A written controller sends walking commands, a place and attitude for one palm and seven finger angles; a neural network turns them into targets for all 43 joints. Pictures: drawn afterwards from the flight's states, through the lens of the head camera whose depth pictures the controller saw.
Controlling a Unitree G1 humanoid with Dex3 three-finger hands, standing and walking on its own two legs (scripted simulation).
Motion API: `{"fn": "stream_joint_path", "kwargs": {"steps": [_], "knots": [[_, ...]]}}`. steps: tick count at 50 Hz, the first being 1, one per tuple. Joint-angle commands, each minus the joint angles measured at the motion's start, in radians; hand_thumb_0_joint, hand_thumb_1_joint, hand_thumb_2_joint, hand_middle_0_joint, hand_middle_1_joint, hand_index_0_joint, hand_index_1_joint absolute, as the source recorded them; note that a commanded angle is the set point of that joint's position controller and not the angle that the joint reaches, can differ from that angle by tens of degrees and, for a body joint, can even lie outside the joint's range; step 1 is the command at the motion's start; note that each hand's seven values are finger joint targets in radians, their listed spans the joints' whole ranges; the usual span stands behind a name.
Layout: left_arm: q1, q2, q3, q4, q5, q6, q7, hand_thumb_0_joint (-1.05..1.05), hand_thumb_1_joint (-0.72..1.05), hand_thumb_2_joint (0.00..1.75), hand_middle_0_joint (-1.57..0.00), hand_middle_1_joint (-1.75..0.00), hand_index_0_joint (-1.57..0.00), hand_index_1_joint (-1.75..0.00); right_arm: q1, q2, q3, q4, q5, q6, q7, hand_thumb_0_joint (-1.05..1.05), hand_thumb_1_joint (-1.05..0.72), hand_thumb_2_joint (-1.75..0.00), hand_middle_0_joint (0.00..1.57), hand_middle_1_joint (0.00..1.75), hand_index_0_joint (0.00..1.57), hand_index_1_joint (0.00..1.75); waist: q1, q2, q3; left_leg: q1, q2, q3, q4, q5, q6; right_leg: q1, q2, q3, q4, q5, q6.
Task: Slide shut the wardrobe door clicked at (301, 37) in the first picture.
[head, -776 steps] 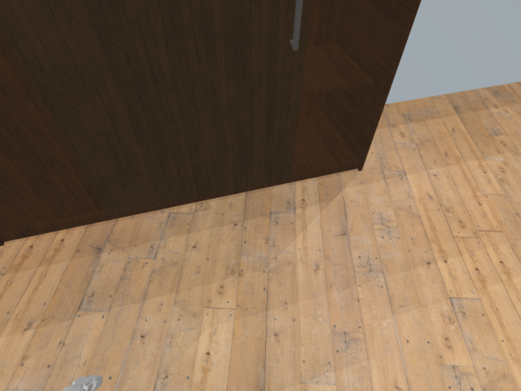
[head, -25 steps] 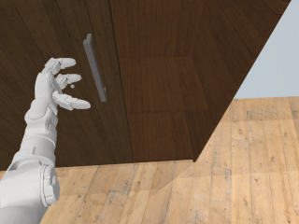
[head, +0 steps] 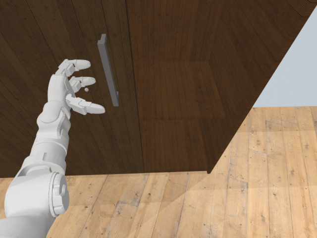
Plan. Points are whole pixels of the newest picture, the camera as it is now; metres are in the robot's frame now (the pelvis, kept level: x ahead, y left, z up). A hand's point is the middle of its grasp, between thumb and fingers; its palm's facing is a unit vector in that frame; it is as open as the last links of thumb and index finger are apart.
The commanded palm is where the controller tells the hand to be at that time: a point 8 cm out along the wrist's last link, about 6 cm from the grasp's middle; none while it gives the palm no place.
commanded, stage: feel for the door with the fingertips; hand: left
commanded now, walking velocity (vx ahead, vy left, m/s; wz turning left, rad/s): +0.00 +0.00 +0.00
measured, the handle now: (110, 74) +0.53 +0.12 +0.11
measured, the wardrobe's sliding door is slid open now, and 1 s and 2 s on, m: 0.41 0.41 0.41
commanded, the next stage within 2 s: slide the fingers in behind the handle in 0.84 s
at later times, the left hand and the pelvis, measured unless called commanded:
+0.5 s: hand (99, 89) +0.46 +0.14 +0.12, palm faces +0.01 -1.00 +0.01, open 14.0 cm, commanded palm +0.44 +0.19 +0.12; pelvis +0.00 +0.00 +0.00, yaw +0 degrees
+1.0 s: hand (94, 84) +0.48 +0.15 +0.12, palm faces +0.03 -1.00 +0.00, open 13.7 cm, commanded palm +0.46 +0.20 +0.12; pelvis +0.00 -0.01 +0.00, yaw +1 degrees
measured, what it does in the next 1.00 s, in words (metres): stands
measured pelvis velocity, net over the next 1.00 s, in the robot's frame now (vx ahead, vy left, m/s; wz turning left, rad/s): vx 0.00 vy -0.01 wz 0.01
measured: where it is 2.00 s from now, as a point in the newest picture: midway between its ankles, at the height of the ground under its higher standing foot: outside the picture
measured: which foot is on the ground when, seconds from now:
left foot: down 0.00-1.00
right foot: down 0.00-1.00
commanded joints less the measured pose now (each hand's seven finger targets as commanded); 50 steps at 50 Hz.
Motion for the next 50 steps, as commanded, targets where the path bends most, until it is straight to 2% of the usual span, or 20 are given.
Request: {"fn": "stream_joint_path", "kwargs": {"steps": [1, 3, 5, 7, 9, 11, 14, 16, 20, 23, 24, 26, 29, 32, 34, 37, 41, 44, 47, 50], "knots": [[-0.479, 0.240, 0.036, -0.229, -0.013, -0.071, -0.001, 0.00, -0.50, 0.30, -0.30, -1.20, -0.30, -1.20, 0.078, -0.159, -0.053, -0.077, 0.003, -0.029, -0.010, 0.00, -0.90, -0.90, 0.20, 0.30, 0.20, 0.30, -0.016, 0.015, -0.339, 0.288, -0.010, -0.058, -0.040, 0.294, 0.019, 0.027, 0.014, 0.021, -0.075, 0.372, 0.007], [-0.475, 0.233, 0.035, -0.220, -0.015, -0.074, -0.005, 0.00, -0.50, 0.30, -0.30, -1.20, -0.30, -1.20, 0.081, -0.159, -0.055, -0.076, 0.003, -0.031, -0.011, 0.00, -0.90, -0.90, 0.20, 0.30, 0.20, 0.30, -0.014, 0.019, -0.341, 0.288, -0.010, -0.057, -0.041, 0.285, 0.019, 0.024, 0.014, 0.022, -0.076, 0.362, 0.007], [-0.481, 0.274, 0.064, -0.229, -0.014, -0.078, -0.008, 0.00, -0.50, 0.30, -0.30, -1.20, -0.30, -1.20, 0.090, -0.164, -0.056, -0.069, 0.001, -0.030, -0.012, 0.00, -0.90, -0.90, 0.20, 0.30, 0.20, 0.30, -0.011, 0.026, -0.361, 0.292, -0.011, -0.059, -0.037, 0.300, 0.020, 0.040, 0.014, 0.024, -0.074, 0.382, 0.006], [-0.461, 0.214, 0.023, -0.261, -0.018, -0.081, -0.015, 0.00, -0.50, 0.30, -0.30, -1.20, -0.30, -1.20, 0.084, -0.155, -0.058, -0.075, 0.002, -0.035, -0.008, 0.00, -0.90, -0.90, 0.20, 0.30, 0.20, 0.30, -0.011, 0.059, -0.387, 0.334, -0.009, -0.063, -0.035, 0.338, 0.016, 0.030, 0.017, 0.017, -0.070, 0.396, 0.003], [-0.445, 0.198, 0.015, -0.253, -0.027, -0.074, -0.014, 0.00, -0.50, 0.30, -0.30, -1.20, -0.30, -1.20, 0.089, -0.157, -0.061, -0.066, 0.003, -0.034, -0.006, 0.00, -0.90, -0.90, 0.20, 0.30, 0.20, 0.30, -0.017, 0.038, -0.365, 0.333, -0.007, -0.064, -0.028, 0.350, 0.018, 0.021, 0.020, 0.014, -0.075, 0.402, 0.002], [-0.441, 0.145, -0.024, -0.266, -0.031, -0.064, -0.011, 0.00, -0.50, 0.30, -0.30, -1.20, -0.30, -1.20, 0.083, -0.154, -0.063, -0.067, 0.006, -0.036, -0.002, 0.00, -0.90, -0.90, 0.20, 0.30, 0.20, 0.30, -0.019, 0.052, -0.350, 0.341, -0.005, -0.067, -0.034, 0.338, 0.014, -0.007, 0.022, 0.008, -0.078, 0.377, 0.003], [-0.422, 0.164, 0.001, -0.263, -0.031, -0.051, 0.018, 0.00, -0.50, 0.30, -0.30, -1.20, -0.30, -1.20, 0.089, -0.159, -0.065, -0.062, 0.003, -0.035, 0.001, 0.00, -0.90, -0.90, 0.20, 0.30, 0.20, 0.30, -0.010, 0.013, -0.335, 0.311, -0.008, -0.064, -0.039, 0.333, 0.017, 0.015, 0.021, 0.007, -0.081, 0.383, 0.003], [-0.454, 0.143, -0.022, -0.280, -0.017, -0.051, 0.036, 0.00, -0.50, 0.30, -0.30, -1.20, -0.30, -1.20, 0.084, -0.153, -0.065, -0.061, 0.003, -0.034, 0.004, 0.00, -0.90, -0.90, 0.20, 0.30, 0.20, 0.30, -0.017, 0.041, -0.330, 0.318, -0.006, -0.063, -0.041, 0.320, 0.014, -0.006, 0.019, 0.006, -0.078, 0.367, 0.004], [-0.438, 0.162, 0.009, -0.313, -0.006, -0.067, 0.076, 0.00, -0.50, 0.30, -0.30, -1.20, -0.30, -1.20, 0.084, -0.152, -0.066, -0.065, -0.004, -0.038, 0.010, 0.00, -0.90, -0.90, 0.20, 0.30, 0.20, 0.30, -0.001, 0.020, -0.373, 0.325, -0.008, -0.065, -0.039, 0.337, 0.013, 0.027, 0.021, 0.009, -0.068, 0.385, 0.003], [-0.430, 0.132, -0.009, -0.304, 0.002, -0.068, 0.089, 0.00, -0.50, 0.30, -0.30, -1.20, -0.30, -1.20, 0.075, -0.144, -0.064, -0.071, -0.003, -0.037, 0.013, 0.00, -0.90, -0.90, 0.20, 0.30, 0.20, 0.30, 0.000, 0.021, -0.362, 0.313, -0.011, -0.055, -0.037, 0.338, 0.013, 0.037, 0.020, 0.012, -0.066, 0.405, 0.003], [-0.428, 0.183, 0.026, -0.270, 0.009, -0.064, 0.096, 0.00, -0.50, 0.30, -0.30, -1.20, -0.30, -1.20, 0.080, -0.151, -0.064, -0.062, -0.004, -0.032, 0.010, 0.00, -0.90, -0.90, 0.20, 0.30, 0.20, 0.30, -0.002, -0.016, -0.327, 0.281, -0.010, -0.054, -0.034, 0.319, 0.017, 0.040, 0.019, 0.016, -0.070, 0.401, 0.004], [-0.476, 0.171, 0.013, -0.255, 0.012, -0.064, 0.095, 0.00, -0.50, 0.30, -0.30, -1.20, -0.30, -1.20, 0.078, -0.146, -0.059, -0.065, -0.003, -0.032, 0.007, 0.00, -0.90, -0.90, 0.20, 0.30, 0.20, 0.30, -0.010, -0.021, -0.320, 0.259, -0.013, -0.048, -0.043, 0.278, 0.018, 0.043, 0.017, 0.020, -0.073, 0.384, 0.009], [-0.486, 0.220, 0.051, -0.262, 0.016, -0.081, 0.093, 0.00, -0.50, 0.30, -0.30, -1.20, -0.30, -1.20, 0.081, -0.150, -0.060, -0.067, -0.006, -0.031, 0.002, 0.00, -0.90, -0.90, 0.20, 0.30, 0.20, 0.30, 0.001, 0.007, -0.361, 0.272, -0.017, -0.045, -0.035, 0.298, 0.019, 0.072, 0.014, 0.030, -0.067, 0.410, 0.005], [-0.528, 0.162, -0.009, -0.224, 0.013, -0.085, 0.072, 0.00, -0.50, 0.30, -0.30, -1.20, -0.30, -1.20, 0.079, -0.143, -0.057, -0.060, -0.001, -0.033, 0.002, 0.00, -0.90, -0.90, 0.20, 0.30, 0.20, 0.30, -0.031, 0.006, -0.322, 0.270, -0.015, -0.044, -0.031, 0.278, 0.020, 0.030, 0.015, 0.028, -0.076, 0.396, 0.009], [-0.525, 0.164, -0.007, -0.157, 0.008, -0.076, 0.060, 0.00, -0.50, 0.30, -0.30, -1.20, -0.30, -1.20, 0.091, -0.150, -0.057, -0.052, 0.001, -0.032, -0.002, 0.00, -0.90, -0.90, 0.20, 0.30, 0.20, 0.30, -0.039, -0.019, -0.293, 0.240, -0.016, -0.046, -0.031, 0.240, 0.022, 0.016, 0.015, 0.031, -0.084, 0.362, 0.009], [-0.570, 0.158, -0.014, -0.142, 0.000, -0.073, 0.048, 0.00, -0.50, 0.30, -0.30, -1.20, -0.30, -1.20, 0.099, -0.152, -0.057, -0.045, -0.001, -0.037, -0.003, 0.00, -0.90, -0.90, 0.20, 0.30, 0.20, 0.30, -0.050, -0.007, -0.316, 0.248, -0.016, -0.048, -0.028, 0.236, 0.023, 0.001, 0.014, 0.033, -0.085, 0.353, 0.013], [-0.598, 0.166, -0.010, -0.156, 0.003, -0.087, 0.041, 0.00, -0.50, 0.30, -0.30, -1.20, -0.30, -1.20, 0.118, -0.153, -0.060, -0.041, -0.006, -0.039, 0.002, 0.00, -0.90, -0.90, 0.20, 0.30, 0.20, 0.30, -0.046, 0.026, -0.367, 0.278, -0.017, -0.054, -0.015, 0.287, 0.021, -0.003, 0.017, 0.030, -0.068, 0.382, 0.010], [-0.601, 0.196, 0.008, -0.129, 0.007, -0.086, 0.041, 0.00, -0.50, 0.30, -0.30, -1.20, -0.30, -1.20, 0.129, -0.157, -0.061, -0.033, -0.007, -0.034, 0.002, 0.00, -0.90, -0.90, 0.20, 0.30, 0.20, 0.30, -0.051, -0.013, -0.352, 0.239, -0.020, -0.052, -0.010, 0.265, 0.026, 0.008, 0.017, 0.036, -0.072, 0.377, 0.013], [-0.637, 0.188, 0.000, -0.146, 0.007, -0.088, 0.040, 0.00, -0.50, 0.30, -0.30, -1.20, -0.30, -1.20, 0.130, -0.157, -0.064, -0.030, -0.006, -0.035, 0.003, 0.00, -0.90, -0.90, 0.20, 0.30, 0.20, 0.30, -0.061, 0.019, -0.363, 0.257, -0.018, -0.054, -0.012, 0.256, 0.024, -0.012, 0.018, 0.032, -0.073, 0.360, 0.014], [-0.592, 0.220, 0.029, -0.132, 0.007, -0.084, 0.038, 0.00, -0.50, 0.30, -0.30, -1.20, -0.30, -1.20, 0.136, -0.162, -0.064, -0.035, -0.007, -0.032, 0.003, 0.00, -0.90, -0.90, 0.20, 0.30, 0.20, 0.30, -0.045, 0.014, -0.372, 0.248, -0.019, -0.054, -0.012, 0.265, 0.025, 0.005, 0.019, 0.033, -0.070, 0.367, 0.012]]}}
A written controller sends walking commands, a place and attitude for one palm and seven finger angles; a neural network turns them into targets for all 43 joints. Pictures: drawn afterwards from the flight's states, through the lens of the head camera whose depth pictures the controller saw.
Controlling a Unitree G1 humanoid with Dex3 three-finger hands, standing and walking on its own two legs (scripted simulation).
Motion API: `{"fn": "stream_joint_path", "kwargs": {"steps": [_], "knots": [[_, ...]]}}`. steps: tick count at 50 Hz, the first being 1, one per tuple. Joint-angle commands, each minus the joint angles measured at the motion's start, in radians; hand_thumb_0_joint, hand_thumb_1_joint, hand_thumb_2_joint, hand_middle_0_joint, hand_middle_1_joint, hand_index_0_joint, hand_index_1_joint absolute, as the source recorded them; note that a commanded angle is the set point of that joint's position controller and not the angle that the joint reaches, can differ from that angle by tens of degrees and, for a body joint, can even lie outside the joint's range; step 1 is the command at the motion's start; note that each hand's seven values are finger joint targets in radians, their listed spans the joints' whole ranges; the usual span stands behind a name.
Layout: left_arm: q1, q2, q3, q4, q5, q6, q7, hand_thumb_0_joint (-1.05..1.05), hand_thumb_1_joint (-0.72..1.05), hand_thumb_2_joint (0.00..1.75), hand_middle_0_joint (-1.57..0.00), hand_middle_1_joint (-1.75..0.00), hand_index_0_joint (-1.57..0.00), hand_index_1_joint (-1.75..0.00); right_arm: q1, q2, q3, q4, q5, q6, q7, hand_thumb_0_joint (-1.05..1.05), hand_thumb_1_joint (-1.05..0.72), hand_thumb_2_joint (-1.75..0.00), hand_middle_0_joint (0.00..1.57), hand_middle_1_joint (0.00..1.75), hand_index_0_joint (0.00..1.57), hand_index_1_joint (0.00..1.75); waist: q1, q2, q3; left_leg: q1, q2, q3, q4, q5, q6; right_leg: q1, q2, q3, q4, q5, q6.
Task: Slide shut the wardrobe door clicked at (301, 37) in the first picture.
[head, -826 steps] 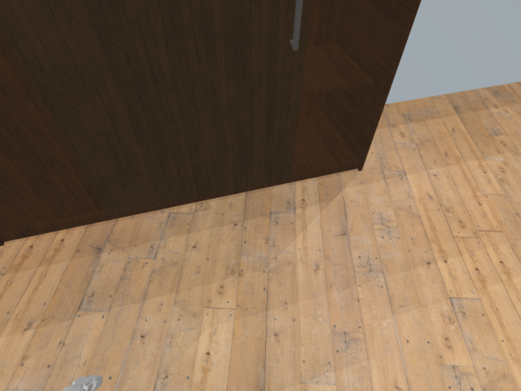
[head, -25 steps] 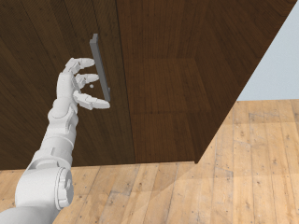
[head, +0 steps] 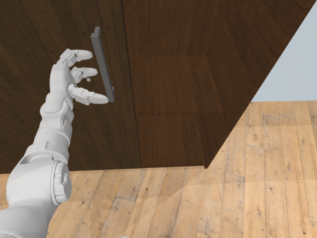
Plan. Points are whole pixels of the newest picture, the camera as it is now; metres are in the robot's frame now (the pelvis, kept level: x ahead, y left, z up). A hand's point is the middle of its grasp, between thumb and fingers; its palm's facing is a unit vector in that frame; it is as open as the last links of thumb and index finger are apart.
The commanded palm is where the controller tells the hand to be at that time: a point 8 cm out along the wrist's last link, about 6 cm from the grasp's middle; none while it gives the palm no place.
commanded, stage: slide the fingers in behind the handle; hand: left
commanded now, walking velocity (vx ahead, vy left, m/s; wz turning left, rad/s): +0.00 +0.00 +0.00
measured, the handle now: (105, 69) +0.53 +0.12 +0.12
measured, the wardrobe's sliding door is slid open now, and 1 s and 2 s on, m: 0.41 0.41 0.41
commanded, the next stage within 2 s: grip the handle and tug to test in 1.76 s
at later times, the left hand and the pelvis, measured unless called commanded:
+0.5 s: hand (99, 82) +0.48 +0.13 +0.12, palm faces +0.01 -1.00 +0.01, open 13.9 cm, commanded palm +0.45 +0.18 +0.12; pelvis +0.00 +0.01 +0.00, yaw -1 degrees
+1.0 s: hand (107, 81) +0.48 +0.11 +0.12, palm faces +0.01 -1.00 -0.02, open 13.9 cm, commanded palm +0.46 +0.15 +0.12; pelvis +0.00 -0.01 +0.00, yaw +0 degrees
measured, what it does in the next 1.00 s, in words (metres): stands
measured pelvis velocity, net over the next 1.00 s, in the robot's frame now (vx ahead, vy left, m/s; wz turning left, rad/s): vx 0.00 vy -0.01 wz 0.01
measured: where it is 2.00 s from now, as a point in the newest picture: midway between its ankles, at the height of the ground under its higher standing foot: outside the picture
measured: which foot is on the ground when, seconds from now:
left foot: down 0.00-1.00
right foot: down 0.00-1.00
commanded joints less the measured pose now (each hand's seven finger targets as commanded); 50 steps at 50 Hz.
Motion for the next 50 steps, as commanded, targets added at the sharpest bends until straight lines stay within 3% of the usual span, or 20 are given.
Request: {"fn": "stream_joint_path", "kwargs": {"steps": [1, 2, 4, 10, 12, 14, 16, 19, 20, 22, 25, 26, 28, 30, 34, 38, 43, 46, 48, 50], "knots": [[-0.499, 0.193, 0.015, -0.229, -0.011, -0.056, -0.003, 0.00, -0.50, 0.30, -0.30, -1.20, -0.30, -1.20, 0.088, -0.147, -0.047, -0.082, 0.005, -0.032, -0.005, 0.00, -0.90, -0.90, 0.20, 0.30, 0.20, 0.30, -0.029, 0.016, -0.368, 0.304, -0.025, -0.036, -0.039, 0.270, 0.031, 0.053, 0.013, 0.044, -0.090, 0.376, 0.020], [-0.484, 0.181, 0.009, -0.233, -0.012, -0.056, -0.006, 0.00, -0.50, 0.30, -0.30, -1.20, -0.30, -1.20, 0.085, -0.146, -0.047, -0.087, 0.005, -0.032, -0.003, 0.00, -0.90, -0.90, 0.20, 0.30, 0.20, 0.30, -0.021, 0.046, -0.366, 0.311, -0.025, -0.036, -0.040, 0.266, 0.029, 0.046, 0.013, 0.043, -0.091, 0.365, 0.017], [-0.464, 0.197, 0.020, -0.201, -0.014, -0.050, -0.004, 0.00, -0.50, 0.30, -0.30, -1.20, -0.30, -1.20, 0.091, -0.150, -0.045, -0.084, 0.005, -0.028, -0.004, 0.00, -0.90, -0.90, 0.20, 0.30, 0.20, 0.30, -0.022, 0.009, -0.334, 0.289, -0.023, -0.040, -0.041, 0.246, 0.031, 0.039, 0.014, 0.040, -0.094, 0.340, 0.016], [-0.447, 0.187, 0.016, -0.224, -0.009, -0.050, 0.008, 0.00, -0.50, 0.30, -0.30, -1.20, -0.30, -1.20, 0.086, -0.153, -0.047, -0.093, 0.006, -0.029, -0.001, 0.00, -0.90, -0.90, 0.20, 0.30, 0.20, 0.30, -0.020, 0.021, -0.342, 0.311, -0.018, -0.044, -0.044, 0.244, 0.028, 0.017, 0.017, 0.034, -0.090, 0.322, 0.016], [-0.475, 0.134, -0.026, -0.263, -0.010, -0.057, 0.011, 0.00, -0.50, 0.30, -0.30, -1.20, -0.30, -1.20, 0.079, -0.145, -0.048, -0.097, 0.007, -0.031, 0.002, 0.00, -0.90, -0.90, 0.20, 0.30, 0.20, 0.30, -0.026, 0.032, -0.351, 0.332, -0.016, -0.046, -0.046, 0.249, 0.026, 0.008, 0.018, 0.030, -0.089, 0.317, 0.015], [-0.446, 0.152, -0.010, -0.276, -0.009, -0.060, 0.021, 0.00, -0.50, 0.30, -0.30, -1.20, -0.30, -1.20, 0.082, -0.149, -0.050, -0.096, 0.005, -0.029, 0.003, 0.00, -0.90, -0.90, 0.20, 0.30, 0.20, 0.30, -0.014, 0.032, -0.367, 0.344, -0.016, -0.051, -0.041, 0.275, 0.025, 0.020, 0.018, 0.027, -0.080, 0.333, 0.011], [-0.433, 0.111, -0.032, -0.287, -0.012, -0.057, 0.029, 0.00, -0.50, 0.30, -0.30, -1.20, -0.30, -1.20, 0.070, -0.143, -0.050, -0.103, 0.007, -0.031, 0.006, 0.00, -0.90, -0.90, 0.20, 0.30, 0.20, 0.30, -0.015, 0.030, -0.361, 0.354, -0.014, -0.052, -0.044, 0.274, 0.021, 0.007, 0.021, 0.023, -0.081, 0.328, 0.012], [-0.468, 0.120, -0.023, -0.291, -0.008, -0.058, 0.055, 0.00, -0.50, 0.30, -0.30, -1.20, -0.30, -1.20, 0.071, -0.144, -0.050, -0.091, 0.005, -0.032, 0.006, 0.00, -0.90, -0.90, 0.20, 0.30, 0.20, 0.30, -0.022, 0.016, -0.335, 0.346, -0.013, -0.052, -0.044, 0.269, 0.023, -0.002, 0.021, 0.023, -0.084, 0.320, 0.013], [-0.467, 0.139, -0.008, -0.300, 0.001, -0.061, 0.064, 0.00, -0.50, 0.30, -0.30, -1.20, -0.30, -1.20, 0.072, -0.144, -0.051, -0.091, 0.003, -0.032, 0.008, 0.00, -0.90, -0.90, 0.20, 0.30, 0.20, 0.30, -0.011, 0.040, -0.353, 0.353, -0.014, -0.055, -0.046, 0.278, 0.020, 0.003, 0.019, 0.024, -0.077, 0.324, 0.011], [-0.467, 0.097, -0.036, -0.306, 0.008, -0.064, 0.080, 0.00, -0.50, 0.30, -0.30, -1.20, -0.30, -1.20, 0.065, -0.137, -0.050, -0.095, 0.002, -0.034, 0.010, 0.00, -0.90, -0.90, 0.20, 0.30, 0.20, 0.30, -0.014, 0.033, -0.358, 0.368, -0.011, -0.059, -0.044, 0.287, 0.017, -0.007, 0.020, 0.019, -0.073, 0.322, 0.011], [-0.477, 0.120, -0.018, -0.300, 0.017, -0.070, 0.098, 0.00, -0.50, 0.30, -0.30, -1.20, -0.30, -1.20, 0.069, -0.138, -0.050, -0.091, -0.001, -0.033, 0.011, 0.00, -0.90, -0.90, 0.20, 0.30, 0.20, 0.30, -0.015, 0.015, -0.355, 0.352, -0.014, -0.053, -0.040, 0.296, 0.020, 0.009, 0.020, 0.025, -0.070, 0.345, 0.013], [-0.487, 0.087, -0.045, -0.312, 0.020, -0.073, 0.097, 0.00, -0.50, 0.30, -0.30, -1.20, -0.30, -1.20, 0.067, -0.134, -0.051, -0.092, -0.002, -0.033, 0.012, 0.00, -0.90, -0.90, 0.20, 0.30, 0.20, 0.30, -0.023, 0.002, -0.370, 0.360, -0.014, -0.052, -0.039, 0.302, 0.021, 0.011, 0.020, 0.023, -0.068, 0.354, 0.016], [-0.478, 0.058, -0.065, -0.332, 0.022, -0.077, 0.098, 0.00, -0.50, 0.30, -0.30, -1.20, -0.30, -1.20, 0.064, -0.131, -0.055, -0.091, -0.001, -0.035, 0.016, 0.00, -0.90, -0.90, 0.20, 0.30, 0.20, 0.30, -0.017, 0.049, -0.389, 0.396, -0.013, -0.056, -0.033, 0.324, 0.015, -0.004, 0.021, 0.021, -0.064, 0.356, 0.010], [-0.482, 0.008, -0.103, -0.325, 0.015, -0.071, 0.097, 0.00, -0.50, 0.30, -0.30, -1.20, -0.30, -1.20, 0.062, -0.129, -0.055, -0.087, 0.002, -0.035, 0.018, 0.00, -0.90, -0.90, 0.20, 0.30, 0.20, 0.30, -0.030, 0.023, -0.370, 0.405, -0.010, -0.063, -0.033, 0.326, 0.015, -0.021, 0.024, 0.016, -0.071, 0.350, 0.011], [-0.461, 0.073, -0.038, -0.266, 0.009, -0.051, 0.116, 0.00, -0.50, 0.30, -0.30, -1.20, -0.30, -1.20, 0.069, -0.137, -0.054, -0.076, 0.000, -0.031, 0.013, 0.00, -0.90, -0.90, 0.20, 0.30, 0.20, 0.30, -0.016, -0.022, -0.344, 0.342, -0.018, -0.052, -0.042, 0.289, 0.019, 0.024, 0.020, 0.023, -0.078, 0.355, 0.012], [-0.485, 0.077, -0.043, -0.278, 0.027, -0.060, 0.125, 0.00, -0.50, 0.30, -0.30, -1.20, -0.30, -1.20, 0.067, -0.128, -0.053, -0.083, -0.003, -0.033, 0.014, 0.00, -0.90, -0.90, 0.20, 0.30, 0.20, 0.30, -0.019, -0.024, -0.349, 0.317, -0.025, -0.037, -0.041, 0.276, 0.026, 0.045, 0.015, 0.035, -0.081, 0.375, 0.019], [-0.513, -0.005, -0.114, -0.274, 0.017, -0.063, 0.108, 0.00, -0.50, 0.30, -0.30, -1.20, -0.30, -1.20, 0.061, -0.121, -0.051, -0.084, 0.001, -0.032, 0.016, 0.00, -0.90, -0.90, 0.20, 0.30, 0.20, 0.30, -0.039, 0.001, -0.328, 0.335, -0.025, -0.040, -0.037, 0.261, 0.024, 0.008, 0.017, 0.033, -0.087, 0.359, 0.018], [-0.535, -0.002, -0.113, -0.296, 0.012, -0.069, 0.107, 0.00, -0.50, 0.30, -0.30, -1.20, -0.30, -1.20, 0.066, -0.123, -0.054, -0.081, 0.000, -0.038, 0.017, 0.00, -0.90, -0.90, 0.20, 0.30, 0.20, 0.30, -0.041, -0.011, -0.364, 0.344, -0.028, -0.043, -0.036, 0.255, 0.027, 0.020, 0.017, 0.038, -0.088, 0.359, 0.020], [-0.517, -0.041, -0.137, -0.298, 0.011, -0.071, 0.106, 0.00, -0.50, 0.30, -0.30, -1.20, -0.30, -1.20, 0.063, -0.118, -0.056, -0.081, 0.000, -0.043, 0.019, 0.00, -0.90, -0.90, 0.20, 0.30, 0.20, 0.30, -0.039, 0.005, -0.369, 0.361, -0.028, -0.042, -0.033, 0.273, 0.026, 0.013, 0.018, 0.033, -0.086, 0.372, 0.018], [-0.514, -0.013, -0.111, -0.275, 0.007, -0.067, 0.112, 0.00, -0.50, 0.30, -0.30, -1.20, -0.30, -1.20, 0.070, -0.124, -0.055, -0.073, 0.000, -0.041, 0.020, 0.00, -0.90, -0.90, 0.20, 0.30, 0.20, 0.30, -0.036, -0.012, -0.354, 0.339, -0.030, -0.042, -0.034, 0.257, 0.026, 0.015, 0.018, 0.037, -0.090, 0.361, 0.019]]}}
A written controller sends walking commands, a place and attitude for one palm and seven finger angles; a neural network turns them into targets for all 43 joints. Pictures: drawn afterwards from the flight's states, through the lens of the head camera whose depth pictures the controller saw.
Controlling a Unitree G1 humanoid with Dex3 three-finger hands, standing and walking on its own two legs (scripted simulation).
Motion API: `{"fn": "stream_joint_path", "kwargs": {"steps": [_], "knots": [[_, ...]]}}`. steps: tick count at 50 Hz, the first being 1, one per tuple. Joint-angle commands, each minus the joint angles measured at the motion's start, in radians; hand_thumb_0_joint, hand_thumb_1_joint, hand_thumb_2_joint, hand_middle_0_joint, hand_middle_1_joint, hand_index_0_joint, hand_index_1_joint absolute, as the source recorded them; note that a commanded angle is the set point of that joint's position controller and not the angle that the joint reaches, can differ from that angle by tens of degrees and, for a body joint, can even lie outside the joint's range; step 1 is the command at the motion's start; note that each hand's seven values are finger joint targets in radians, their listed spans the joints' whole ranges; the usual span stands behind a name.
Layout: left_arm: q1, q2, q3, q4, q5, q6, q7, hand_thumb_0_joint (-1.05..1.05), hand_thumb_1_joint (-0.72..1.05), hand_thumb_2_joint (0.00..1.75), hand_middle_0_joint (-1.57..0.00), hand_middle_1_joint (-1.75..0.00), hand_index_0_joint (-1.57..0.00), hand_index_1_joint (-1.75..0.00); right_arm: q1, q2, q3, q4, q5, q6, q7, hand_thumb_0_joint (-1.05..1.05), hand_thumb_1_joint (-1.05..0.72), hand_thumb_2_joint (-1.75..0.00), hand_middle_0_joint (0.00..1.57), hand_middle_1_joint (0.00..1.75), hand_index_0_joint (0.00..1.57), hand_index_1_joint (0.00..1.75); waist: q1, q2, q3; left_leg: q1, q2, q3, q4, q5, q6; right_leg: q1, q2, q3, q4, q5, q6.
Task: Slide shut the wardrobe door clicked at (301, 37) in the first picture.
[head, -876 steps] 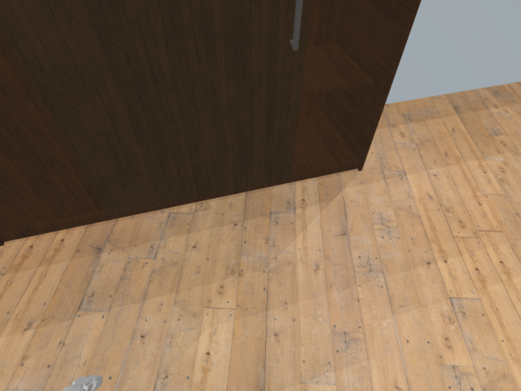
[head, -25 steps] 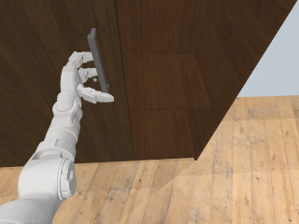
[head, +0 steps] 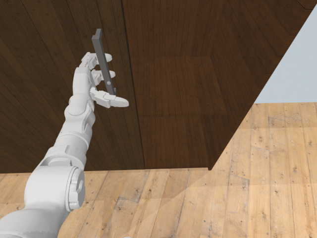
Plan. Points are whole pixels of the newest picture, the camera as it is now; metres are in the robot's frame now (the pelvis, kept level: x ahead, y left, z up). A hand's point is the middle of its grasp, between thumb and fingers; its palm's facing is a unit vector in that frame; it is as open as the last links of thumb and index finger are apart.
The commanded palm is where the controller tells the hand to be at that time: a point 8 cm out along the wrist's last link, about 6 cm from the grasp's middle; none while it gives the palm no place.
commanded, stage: slide the fingers in behind the handle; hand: left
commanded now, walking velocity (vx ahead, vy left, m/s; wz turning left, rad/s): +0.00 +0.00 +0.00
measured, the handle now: (107, 70) +0.53 +0.12 +0.12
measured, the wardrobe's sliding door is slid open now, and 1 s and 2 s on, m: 0.41 0.41 0.41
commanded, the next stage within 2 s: grip the handle and tug to test in 0.76 s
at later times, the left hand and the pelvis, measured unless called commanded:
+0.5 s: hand (115, 82) +0.48 +0.09 +0.12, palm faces +0.01 -1.00 -0.01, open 13.7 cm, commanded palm +0.46 +0.14 +0.12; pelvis +0.00 +0.00 +0.00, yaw +0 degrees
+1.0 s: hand (115, 82) +0.48 +0.09 +0.12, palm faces +0.01 -1.00 -0.02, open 13.4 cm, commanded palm +0.46 +0.14 +0.12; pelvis +0.00 +0.00 +0.00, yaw +0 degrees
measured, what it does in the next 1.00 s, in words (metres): stands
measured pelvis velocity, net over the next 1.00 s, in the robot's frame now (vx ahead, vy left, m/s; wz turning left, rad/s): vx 0.00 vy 0.00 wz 0.00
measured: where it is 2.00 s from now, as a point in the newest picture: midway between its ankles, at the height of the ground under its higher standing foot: outside the picture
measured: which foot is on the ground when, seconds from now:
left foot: down 0.00-1.00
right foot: down 0.00-1.00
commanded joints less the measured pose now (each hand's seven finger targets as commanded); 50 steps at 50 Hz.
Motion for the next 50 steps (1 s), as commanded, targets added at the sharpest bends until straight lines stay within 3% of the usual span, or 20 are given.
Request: {"fn": "stream_joint_path", "kwargs": {"steps": [1, 2, 4, 5, 9, 12, 16, 18, 21, 24, 26, 29, 31, 33, 36, 42, 43, 46, 49, 50], "knots": [[-0.537, 0.125, 0.007, -0.211, 0.000, -0.060, -0.008, 0.00, -0.50, 0.30, -0.30, -1.20, -0.30, -1.20, 0.085, -0.143, -0.044, -0.067, 0.006, -0.035, -0.005, 0.00, -0.90, -0.90, 0.20, 0.30, 0.20, 0.30, -0.052, -0.035, -0.347, 0.308, -0.026, -0.036, -0.038, 0.239, 0.034, 0.015, 0.020, 0.043, -0.104, 0.360, 0.028], [-0.555, 0.110, -0.004, -0.206, 0.000, -0.059, -0.004, 0.00, -0.50, 0.30, -0.30, -1.20, -0.30, -1.20, 0.083, -0.139, -0.043, -0.068, 0.005, -0.035, -0.006, 0.00, -0.90, -0.90, 0.20, 0.30, 0.20, 0.30, -0.059, -0.034, -0.338, 0.298, -0.028, -0.031, -0.040, 0.226, 0.035, 0.014, 0.018, 0.046, -0.108, 0.355, 0.031], [-0.575, 0.152, 0.027, -0.205, 0.013, -0.066, 0.016, 0.00, -0.50, 0.30, -0.30, -1.20, -0.30, -1.20, 0.090, -0.142, -0.042, -0.065, 0.001, -0.036, -0.007, 0.00, -0.90, -0.90, 0.20, 0.30, 0.20, 0.30, -0.054, -0.027, -0.335, 0.284, -0.031, -0.031, -0.040, 0.221, 0.037, 0.019, 0.015, 0.047, -0.104, 0.347, 0.030], [-0.580, 0.132, 0.005, -0.220, 0.020, -0.070, 0.018, 0.00, -0.50, 0.30, -0.30, -1.20, -0.30, -1.20, 0.086, -0.137, -0.040, -0.070, 0.002, -0.038, -0.004, 0.00, -0.90, -0.90, 0.20, 0.30, 0.20, 0.30, -0.057, -0.005, -0.350, 0.297, -0.032, -0.029, -0.036, 0.232, 0.038, 0.015, 0.016, 0.051, -0.101, 0.360, 0.031], [-0.582, 0.086, -0.029, -0.207, 0.019, -0.074, 0.014, 0.00, -0.50, 0.30, -0.30, -1.20, -0.30, -1.20, 0.092, -0.134, -0.043, -0.067, 0.001, -0.040, -0.001, 0.00, -0.90, -0.90, 0.20, 0.30, 0.20, 0.30, -0.069, -0.031, -0.355, 0.308, -0.030, -0.032, -0.032, 0.233, 0.039, 0.008, 0.017, 0.048, -0.104, 0.362, 0.031], [-0.561, 0.127, 0.004, -0.194, 0.013, -0.069, 0.005, 0.00, -0.50, 0.30, -0.30, -1.20, -0.30, -1.20, 0.090, -0.138, -0.042, -0.069, 0.003, -0.040, -0.005, 0.00, -0.90, -0.90, 0.20, 0.30, 0.20, 0.30, -0.056, -0.027, -0.365, 0.285, -0.033, -0.024, -0.035, 0.225, 0.039, 0.039, 0.015, 0.056, -0.106, 0.377, 0.033], [-0.545, 0.067, -0.037, -0.224, 0.005, -0.077, 0.002, 0.00, -0.50, 0.30, -0.30, -1.20, -0.30, -1.20, 0.081, -0.132, -0.043, -0.074, 0.005, -0.043, 0.000, 0.00, -0.90, -0.90, 0.20, 0.30, 0.20, 0.30, -0.055, 0.004, -0.373, 0.329, -0.031, -0.030, -0.032, 0.250, 0.034, 0.015, 0.019, 0.046, -0.102, 0.380, 0.028], [-0.566, 0.060, -0.043, -0.225, 0.006, -0.081, 0.009, 0.00, -0.50, 0.30, -0.30, -1.20, -0.30, -1.20, 0.085, -0.133, -0.044, -0.066, 0.003, -0.045, 0.001, 0.00, -0.90, -0.90, 0.20, 0.30, 0.20, 0.30, -0.065, -0.027, -0.357, 0.320, -0.028, -0.033, -0.036, 0.235, 0.035, 0.005, 0.020, 0.043, -0.106, 0.363, 0.031], [-0.550, 0.111, 0.008, -0.185, 0.008, -0.074, 0.026, 0.00, -0.50, 0.30, -0.30, -1.20, -0.30, -1.20, 0.089, -0.140, -0.045, -0.064, 0.002, -0.041, 0.000, 0.00, -0.90, -0.90, 0.20, 0.30, 0.20, 0.30, -0.051, -0.037, -0.338, 0.292, -0.029, -0.033, -0.043, 0.222, 0.033, 0.013, 0.019, 0.043, -0.105, 0.349, 0.029], [-0.580, 0.115, -0.005, -0.180, 0.028, -0.076, 0.034, 0.00, -0.50, 0.30, -0.30, -1.20, -0.30, -1.20, 0.096, -0.139, -0.045, -0.061, 0.000, -0.039, 0.000, 0.00, -0.90, -0.90, 0.20, 0.30, 0.20, 0.30, -0.065, -0.043, -0.325, 0.281, -0.030, -0.032, -0.037, 0.218, 0.038, 0.002, 0.016, 0.047, -0.103, 0.347, 0.032], [-0.565, 0.106, -0.006, -0.204, 0.028, -0.082, 0.031, 0.00, -0.50, 0.30, -0.30, -1.20, -0.30, -1.20, 0.095, -0.136, -0.046, -0.067, -0.001, -0.040, 0.003, 0.00, -0.90, -0.90, 0.20, 0.30, 0.20, 0.30, -0.053, -0.019, -0.372, 0.308, -0.032, -0.032, -0.034, 0.241, 0.035, 0.013, 0.017, 0.046, -0.094, 0.365, 0.029], [-0.563, 0.067, -0.031, -0.205, 0.018, -0.080, 0.027, 0.00, -0.50, 0.30, -0.30, -1.20, -0.30, -1.20, 0.092, -0.133, -0.045, -0.069, 0.000, -0.039, 0.004, 0.00, -0.90, -0.90, 0.20, 0.30, 0.20, 0.30, -0.061, -0.021, -0.368, 0.324, -0.029, -0.032, -0.031, 0.251, 0.035, 0.000, 0.020, 0.042, -0.097, 0.365, 0.028], [-0.563, 0.119, 0.006, -0.196, 0.020, -0.077, 0.029, 0.00, -0.50, 0.30, -0.30, -1.20, -0.30, -1.20, 0.094, -0.141, -0.046, -0.068, 0.001, -0.036, 0.002, 0.00, -0.90, -0.90, 0.20, 0.30, 0.20, 0.30, -0.054, -0.034, -0.362, 0.301, -0.030, -0.031, -0.035, 0.236, 0.035, 0.015, 0.019, 0.046, -0.099, 0.362, 0.030], [-0.592, 0.067, -0.038, -0.186, 0.023, -0.073, 0.027, 0.00, -0.50, 0.30, -0.30, -1.20, -0.30, -1.20, 0.092, -0.135, -0.044, -0.066, 0.002, -0.037, 0.001, 0.00, -0.90, -0.90, 0.20, 0.30, 0.20, 0.30, -0.074, -0.033, -0.332, 0.303, -0.028, -0.034, -0.038, 0.216, 0.035, -0.018, 0.020, 0.040, -0.104, 0.334, 0.031], [-0.593, 0.094, -0.015, -0.173, 0.027, -0.072, 0.037, 0.00, -0.50, 0.30, -0.30, -1.20, -0.30, -1.20, 0.099, -0.139, -0.045, -0.060, -0.001, -0.037, 0.001, 0.00, -0.90, -0.90, 0.20, 0.30, 0.20, 0.30, -0.067, -0.019, -0.341, 0.307, -0.028, -0.038, -0.036, 0.223, 0.033, -0.023, 0.020, 0.038, -0.099, 0.326, 0.028], [-0.595, 0.052, -0.043, -0.195, 0.024, -0.078, 0.040, 0.00, -0.50, 0.30, -0.30, -1.20, -0.30, -1.20, 0.099, -0.137, -0.046, -0.064, -0.004, -0.038, 0.007, 0.00, -0.90, -0.90, 0.20, 0.30, 0.20, 0.30, -0.070, -0.008, -0.366, 0.337, -0.026, -0.046, -0.033, 0.244, 0.030, -0.035, 0.023, 0.031, -0.092, 0.327, 0.025], [-0.588, 0.078, -0.022, -0.199, 0.027, -0.082, 0.043, 0.00, -0.50, 0.30, -0.30, -1.20, -0.30, -1.20, 0.102, -0.139, -0.049, -0.062, -0.005, -0.038, 0.007, 0.00, -0.90, -0.90, 0.20, 0.30, 0.20, 0.30, -0.062, -0.012, -0.375, 0.336, -0.025, -0.047, -0.032, 0.249, 0.029, -0.027, 0.023, 0.031, -0.089, 0.329, 0.024], [-0.570, 0.091, -0.010, -0.205, 0.023, -0.081, 0.041, 0.00, -0.36, 0.36, -0.32, -1.22, -0.32, -1.22, 0.098, -0.140, -0.048, -0.066, -0.004, -0.035, 0.006, 0.00, -0.90, -0.90, 0.20, 0.30, 0.20, 0.30, -0.059, -0.037, -0.374, 0.326, -0.026, -0.041, -0.034, 0.255, 0.031, -0.005, 0.024, 0.033, -0.091, 0.352, 0.027], [-0.546, 0.103, 0.001, -0.208, 0.024, -0.083, 0.038, 0.00, -0.22, 0.42, -0.33, -1.24, -0.33, -1.24, 0.092, -0.140, -0.047, -0.071, -0.002, -0.033, 0.005, 0.00, -0.90, -0.90, 0.20, 0.30, 0.20, 0.30, -0.046, -0.014, -0.364, 0.319, -0.027, -0.038, -0.037, 0.247, 0.030, 0.008, 0.022, 0.036, -0.093, 0.346, 0.022], [-0.561, 0.083, -0.016, -0.211, 0.020, -0.082, 0.037, 0.00, -0.17, 0.44, -0.33, -1.25, -0.33, -1.25, 0.087, -0.137, -0.044, -0.073, -0.002, -0.034, 0.005, 0.00, -0.90, -0.90, 0.20, 0.30, 0.20, 0.30, -0.057, -0.029, -0.353, 0.315, -0.027, -0.036, -0.040, 0.236, 0.033, 0.001, 0.023, 0.037, -0.100, 0.343, 0.027]]}}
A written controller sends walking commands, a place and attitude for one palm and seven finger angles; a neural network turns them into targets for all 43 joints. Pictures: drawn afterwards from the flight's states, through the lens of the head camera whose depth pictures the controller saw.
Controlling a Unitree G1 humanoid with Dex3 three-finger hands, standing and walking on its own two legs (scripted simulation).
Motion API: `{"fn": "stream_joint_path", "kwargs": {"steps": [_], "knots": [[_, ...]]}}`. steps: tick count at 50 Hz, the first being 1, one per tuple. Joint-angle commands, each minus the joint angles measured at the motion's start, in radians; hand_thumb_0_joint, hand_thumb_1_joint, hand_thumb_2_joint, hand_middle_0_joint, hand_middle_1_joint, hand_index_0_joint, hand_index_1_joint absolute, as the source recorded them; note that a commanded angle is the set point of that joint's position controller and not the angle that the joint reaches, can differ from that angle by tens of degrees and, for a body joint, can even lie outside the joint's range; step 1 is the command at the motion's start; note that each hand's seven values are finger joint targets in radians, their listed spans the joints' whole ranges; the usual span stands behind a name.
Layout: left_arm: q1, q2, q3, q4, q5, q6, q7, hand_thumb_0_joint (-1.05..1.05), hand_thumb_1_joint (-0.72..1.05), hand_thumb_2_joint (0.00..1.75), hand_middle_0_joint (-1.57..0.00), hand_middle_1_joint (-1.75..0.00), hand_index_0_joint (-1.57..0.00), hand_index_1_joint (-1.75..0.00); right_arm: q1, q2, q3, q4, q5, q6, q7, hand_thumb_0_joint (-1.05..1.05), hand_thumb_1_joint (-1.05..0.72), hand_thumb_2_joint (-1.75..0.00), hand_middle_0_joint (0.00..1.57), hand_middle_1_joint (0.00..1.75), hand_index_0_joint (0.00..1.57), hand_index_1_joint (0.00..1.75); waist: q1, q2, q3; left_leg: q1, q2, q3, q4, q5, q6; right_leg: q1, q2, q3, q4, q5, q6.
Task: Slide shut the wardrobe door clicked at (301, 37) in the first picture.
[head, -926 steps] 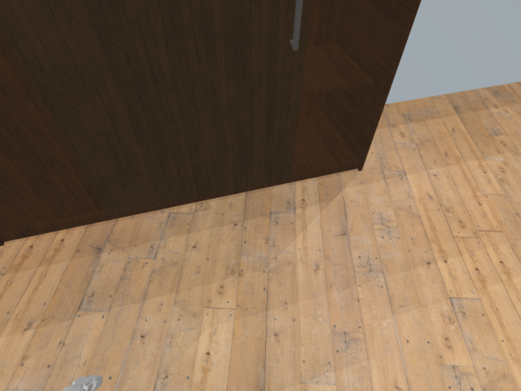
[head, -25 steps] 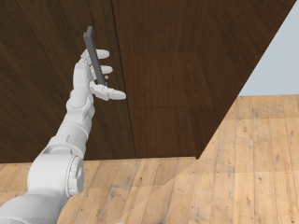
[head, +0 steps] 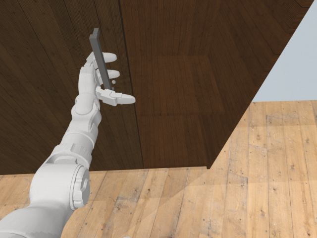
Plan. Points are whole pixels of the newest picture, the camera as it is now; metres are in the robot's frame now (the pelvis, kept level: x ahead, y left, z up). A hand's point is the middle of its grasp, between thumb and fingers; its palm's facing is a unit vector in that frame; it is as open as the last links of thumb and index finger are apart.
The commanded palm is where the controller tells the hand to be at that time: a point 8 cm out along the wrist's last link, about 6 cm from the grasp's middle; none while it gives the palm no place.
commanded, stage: grip the handle and tug to test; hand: left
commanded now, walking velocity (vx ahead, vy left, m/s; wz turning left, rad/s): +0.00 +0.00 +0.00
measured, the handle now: (104, 69) +0.53 +0.12 +0.12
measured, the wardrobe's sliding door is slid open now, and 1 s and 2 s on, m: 0.41 0.41 0.41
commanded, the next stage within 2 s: tug the door sideways, standing still in 1.28 s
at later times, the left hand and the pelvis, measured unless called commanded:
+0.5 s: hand (113, 81) +0.49 +0.09 +0.12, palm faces +0.01 -1.00 -0.01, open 6.3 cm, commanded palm +0.46 +0.14 +0.12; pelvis +0.01 +0.00 +0.00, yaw +0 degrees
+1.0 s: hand (113, 81) +0.49 +0.09 +0.12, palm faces +0.01 -1.00 -0.01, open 5.1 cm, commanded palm +0.44 +0.14 +0.12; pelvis +0.02 +0.00 +0.00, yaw -1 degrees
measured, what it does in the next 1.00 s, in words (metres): stands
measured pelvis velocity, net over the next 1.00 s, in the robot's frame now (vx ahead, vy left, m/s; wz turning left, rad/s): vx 0.02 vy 0.00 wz -0.01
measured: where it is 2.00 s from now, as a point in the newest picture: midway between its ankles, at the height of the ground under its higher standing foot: outside the picture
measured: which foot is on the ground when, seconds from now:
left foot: down 0.00-1.00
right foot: down 0.00-1.00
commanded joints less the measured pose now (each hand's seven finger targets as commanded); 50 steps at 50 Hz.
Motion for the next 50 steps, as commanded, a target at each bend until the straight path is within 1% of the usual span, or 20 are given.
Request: {"fn": "stream_joint_path", "kwargs": {"steps": [1, 7, 8, 12, 14, 16, 17, 18, 21, 22, 23, 24, 27, 30, 33, 38, 43, 46, 48, 50], "knots": [[-0.522, 0.143, 0.015, -0.227, 0.000, -0.061, -0.015, 0.00, -0.13, 0.46, -0.34, -1.25, -0.34, -1.25, 0.087, -0.146, -0.045, -0.075, 0.007, -0.032, -0.008, 0.00, -0.90, -0.90, 0.20, 0.30, 0.20, 0.30, -0.039, -0.038, -0.344, 0.315, -0.025, -0.036, -0.043, 0.225, 0.031, 0.024, 0.026, 0.035, -0.110, 0.340, 0.025], [-0.536, 0.118, -0.006, -0.235, 0.002, -0.061, -0.016, 0.00, 0.15, 0.58, -0.37, -1.29, -0.37, -1.29, 0.088, -0.142, -0.043, -0.078, 0.006, -0.031, -0.007, 0.00, -0.90, -0.90, 0.20, 0.30, 0.20, 0.30, -0.047, -0.016, -0.342, 0.334, -0.022, -0.040, -0.044, 0.238, 0.027, 0.006, 0.026, 0.028, -0.106, 0.336, 0.023], [-0.531, 0.138, 0.005, -0.235, 0.006, -0.063, -0.015, 0.00, 0.20, 0.60, -0.38, -1.30, -0.38, -1.30, 0.091, -0.144, -0.046, -0.077, 0.006, -0.031, -0.008, 0.00, -0.90, -0.90, 0.20, 0.30, 0.20, 0.30, -0.041, -0.025, -0.347, 0.327, -0.023, -0.040, -0.042, 0.239, 0.028, 0.016, 0.026, 0.032, -0.105, 0.340, 0.023], [-0.510, 0.106, -0.012, -0.274, 0.000, -0.065, -0.018, 0.00, 0.39, 0.68, -0.40, -1.33, -0.40, -1.33, 0.087, -0.140, -0.048, -0.082, 0.005, -0.032, -0.005, 0.00, -0.90, -0.90, 0.20, 0.30, 0.20, 0.30, -0.036, 0.001, -0.392, 0.367, -0.023, -0.038, -0.037, 0.284, 0.027, 0.022, 0.029, 0.030, -0.098, 0.376, 0.021], [-0.497, 0.122, -0.001, -0.250, 0.000, -0.058, -0.019, 0.00, 0.48, 0.72, -0.41, -1.34, -0.41, -1.34, 0.096, -0.143, -0.048, -0.076, 0.005, -0.027, -0.007, 0.00, -0.90, -0.90, 0.20, 0.30, 0.20, 0.30, -0.037, -0.039, -0.366, 0.346, -0.022, -0.041, -0.038, 0.290, 0.028, 0.032, 0.028, 0.027, -0.099, 0.385, 0.021], [-0.501, 0.123, 0.002, -0.266, 0.000, -0.057, -0.019, 0.00, 0.57, 0.76, -0.42, -1.35, -0.42, -1.35, 0.088, -0.142, -0.048, -0.080, 0.007, -0.026, -0.005, 0.00, -0.90, -0.90, 0.20, 0.30, 0.20, 0.30, -0.032, -0.011, -0.364, 0.350, -0.023, -0.037, -0.037, 0.295, 0.027, 0.027, 0.028, 0.029, -0.097, 0.394, 0.021], [-0.488, 0.131, 0.008, -0.269, 0.003, -0.056, -0.016, 0.00, 0.62, 0.78, -0.42, -1.36, -0.42, -1.36, 0.089, -0.142, -0.049, -0.083, 0.006, -0.024, -0.004, 0.00, -0.90, -0.90, 0.20, 0.30, 0.20, 0.30, -0.029, -0.020, -0.371, 0.348, -0.023, -0.038, -0.037, 0.300, 0.028, 0.034, 0.028, 0.027, -0.094, 0.398, 0.021], [-0.499, 0.103, -0.017, -0.286, 0.007, -0.058, -0.017, 0.00, 0.67, 0.80, -0.43, -1.37, -0.43, -1.37, 0.085, -0.137, -0.048, -0.087, 0.005, -0.024, -0.003, 0.00, -0.90, -0.90, 0.20, 0.30, 0.20, 0.30, -0.035, -0.018, -0.373, 0.353, -0.024, -0.036, -0.038, 0.298, 0.028, 0.031, 0.028, 0.027, -0.096, 0.399, 0.023], [-0.462, 0.125, 0.003, -0.281, 0.007, -0.052, -0.014, 0.00, 0.81, 0.86, -0.44, -1.39, -0.44, -1.39, 0.085, -0.140, -0.051, -0.087, 0.007, -0.019, -0.004, 0.00, -0.90, -0.90, 0.20, 0.30, 0.20, 0.30, -0.027, -0.026, -0.369, 0.349, -0.023, -0.033, -0.035, 0.307, 0.029, 0.041, 0.027, 0.029, -0.098, 0.414, 0.022], [-0.490, 0.090, -0.029, -0.298, 0.003, -0.052, -0.018, 0.00, 0.85, 0.88, -0.44, -1.39, -0.44, -1.39, 0.081, -0.135, -0.047, -0.089, 0.007, -0.020, -0.002, 0.00, -0.90, -0.90, 0.20, 0.30, 0.20, 0.30, -0.038, -0.018, -0.362, 0.352, -0.024, -0.032, -0.039, 0.305, 0.029, 0.036, 0.028, 0.028, -0.100, 0.414, 0.024], [-0.479, 0.101, -0.015, -0.302, 0.001, -0.050, -0.019, 0.00, 0.90, 0.90, -0.45, -1.40, -0.45, -1.40, 0.081, -0.137, -0.050, -0.089, 0.008, -0.022, -0.003, 0.00, -0.90, -0.90, 0.20, 0.30, 0.20, 0.30, -0.029, -0.012, -0.376, 0.356, -0.025, -0.031, -0.035, 0.303, 0.028, 0.041, 0.028, 0.030, -0.099, 0.413, 0.022], [-0.472, 0.135, 0.008, -0.295, 0.005, -0.049, -0.015, 0.00, 0.90, 0.90, -0.45, -1.40, -0.45, -1.40, 0.086, -0.141, -0.052, -0.085, 0.007, -0.018, -0.005, 0.00, -0.90, -0.90, 0.20, 0.30, 0.20, 0.30, -0.028, -0.019, -0.374, 0.354, -0.024, -0.034, -0.034, 0.312, 0.029, 0.048, 0.027, 0.030, -0.097, 0.419, 0.021], [-0.464, 0.105, -0.013, -0.297, -0.001, -0.041, -0.024, 0.00, 0.90, 0.90, -0.45, -1.40, -0.45, -1.40, 0.077, -0.135, -0.048, -0.093, 0.009, -0.016, -0.004, 0.00, -0.90, -0.90, 0.20, 0.30, 0.20, 0.30, -0.031, -0.028, -0.364, 0.345, -0.026, -0.028, -0.038, 0.312, 0.031, 0.056, 0.027, 0.032, -0.102, 0.437, 0.025], [-0.466, 0.119, -0.006, -0.308, -0.001, -0.041, -0.024, 0.00, 0.90, 0.90, -0.45, -1.40, -0.45, -1.40, 0.081, -0.136, -0.049, -0.089, 0.009, -0.013, -0.006, 0.00, -0.90, -0.90, 0.20, 0.30, 0.20, 0.30, -0.030, -0.026, -0.373, 0.351, -0.027, -0.030, -0.035, 0.332, 0.031, 0.065, 0.026, 0.032, -0.099, 0.456, 0.023], [-0.417, 0.079, -0.031, -0.343, -0.007, -0.038, -0.027, 0.00, 0.90, 0.90, -0.45, -1.40, -0.45, -1.40, 0.069, -0.132, -0.051, -0.102, 0.010, -0.015, -0.001, 0.00, -0.90, -0.90, 0.20, 0.30, 0.20, 0.30, -0.021, -0.018, -0.392, 0.375, -0.026, -0.028, -0.034, 0.359, 0.030, 0.070, 0.027, 0.029, -0.098, 0.477, 0.023], [-0.404, 0.113, -0.005, -0.359, -0.005, -0.032, -0.024, 0.00, 0.90, 0.90, -0.45, -1.40, -0.45, -1.40, 0.069, -0.135, -0.052, -0.105, 0.011, -0.011, 0.000, 0.00, -0.90, -0.90, 0.20, 0.30, 0.20, 0.30, -0.013, -0.033, -0.390, 0.361, -0.028, -0.025, -0.036, 0.361, 0.032, 0.094, 0.026, 0.032, -0.098, 0.496, 0.023], [-0.407, 0.098, -0.021, -0.357, -0.007, -0.019, -0.027, 0.00, 0.90, 0.90, -0.45, -1.40, -0.45, -1.40, 0.061, -0.132, -0.050, -0.104, 0.012, -0.005, -0.002, 0.00, -0.90, -0.90, 0.20, 0.30, 0.20, 0.30, -0.021, -0.030, -0.360, 0.354, -0.029, -0.021, -0.037, 0.358, 0.032, 0.090, 0.025, 0.033, -0.104, 0.505, 0.025], [-0.321, 0.105, -0.001, -0.386, -0.010, -0.016, -0.029, 0.00, 0.90, 0.90, -0.45, -1.40, -0.45, -1.40, 0.057, -0.134, -0.054, -0.118, 0.012, -0.005, 0.001, 0.00, -0.90, -0.90, 0.20, 0.30, 0.20, 0.30, 0.009, -0.031, -0.399, 0.366, -0.031, -0.021, -0.038, 0.392, 0.031, 0.123, 0.024, 0.031, -0.096, 0.536, 0.022], [-0.302, 0.059, -0.041, -0.441, -0.016, -0.014, -0.034, 0.00, 0.90, 0.90, -0.45, -1.40, -0.45, -1.40, 0.047, -0.126, -0.053, -0.130, 0.014, -0.007, 0.005, 0.00, -0.90, -0.90, 0.20, 0.30, 0.20, 0.30, 0.008, -0.014, -0.418, 0.389, -0.031, -0.019, -0.039, 0.424, 0.031, 0.134, 0.024, 0.029, -0.095, 0.563, 0.022], [-0.233, 0.069, -0.024, -0.475, -0.024, -0.007, -0.032, 0.00, 0.90, 0.90, -0.45, -1.40, -0.45, -1.40, 0.042, -0.129, -0.054, -0.139, 0.013, -0.006, 0.009, 0.00, -0.90, -0.90, 0.20, 0.30, 0.20, 0.30, 0.025, -0.017, -0.431, 0.400, -0.029, -0.018, -0.038, 0.463, 0.031, 0.157, 0.024, 0.026, -0.091, 0.601, 0.020]]}}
